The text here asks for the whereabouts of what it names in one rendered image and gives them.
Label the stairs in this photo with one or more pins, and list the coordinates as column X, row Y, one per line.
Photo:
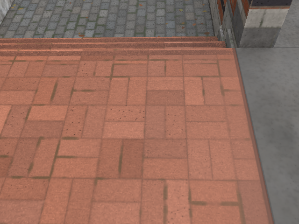
column 129, row 42

